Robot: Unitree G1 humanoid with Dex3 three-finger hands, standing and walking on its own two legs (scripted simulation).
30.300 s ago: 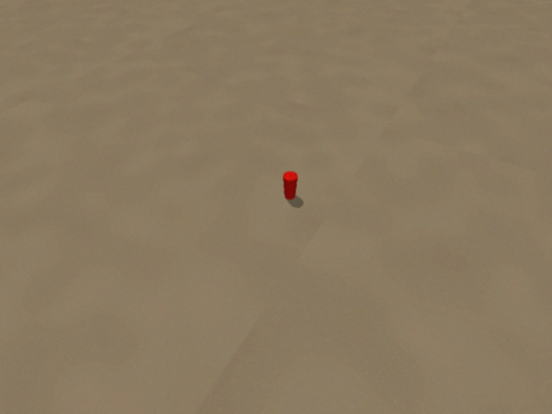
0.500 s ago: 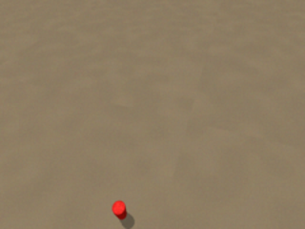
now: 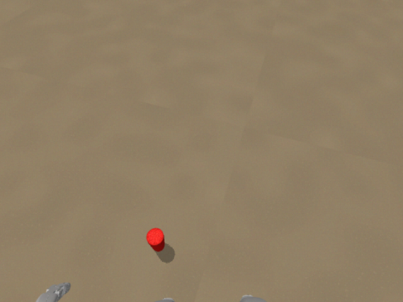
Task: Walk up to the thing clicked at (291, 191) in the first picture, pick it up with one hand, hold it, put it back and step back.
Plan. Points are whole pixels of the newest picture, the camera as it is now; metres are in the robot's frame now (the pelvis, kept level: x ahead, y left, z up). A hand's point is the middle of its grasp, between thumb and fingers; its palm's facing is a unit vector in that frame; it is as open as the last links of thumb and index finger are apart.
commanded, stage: step back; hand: left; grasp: from the side
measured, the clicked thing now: (156, 241) +0.44 +0.19 -0.68
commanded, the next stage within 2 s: none
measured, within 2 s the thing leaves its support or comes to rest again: neither
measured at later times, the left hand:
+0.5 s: hand out of the picture -0.03 +0.24 -0.13, palm faces -0.07 -0.91 -0.41, open 7.4 cm
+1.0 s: hand out of the picture -0.12 +0.25 -0.14, palm faces -0.04 -0.92 -0.38, open 7.4 cm
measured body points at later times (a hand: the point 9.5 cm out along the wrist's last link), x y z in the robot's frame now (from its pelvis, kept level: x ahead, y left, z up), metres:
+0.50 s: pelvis -0.11 -0.02 +0.01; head -0.06 -0.04 +0.46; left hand -0.03 +0.29 -0.10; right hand -0.03 -0.34 -0.12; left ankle -0.06 +0.11 -0.66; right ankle -0.12 -0.13 -0.72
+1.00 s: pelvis -0.25 -0.01 +0.01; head -0.18 +0.01 +0.45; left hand -0.12 +0.30 -0.11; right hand -0.13 -0.32 -0.09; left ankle -0.18 +0.09 -0.72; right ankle -0.30 -0.16 -0.65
